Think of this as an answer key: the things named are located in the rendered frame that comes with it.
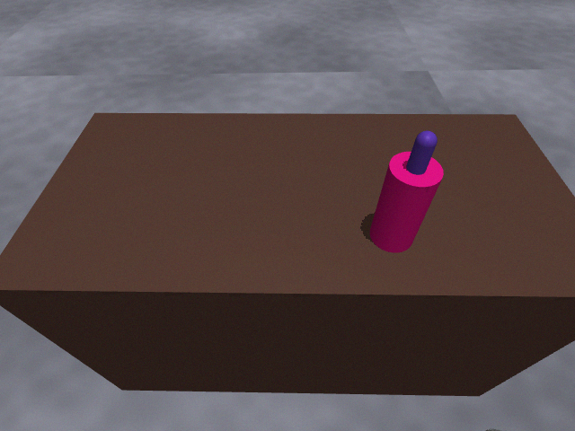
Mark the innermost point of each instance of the bottle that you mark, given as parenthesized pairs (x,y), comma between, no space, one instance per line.
(411,182)

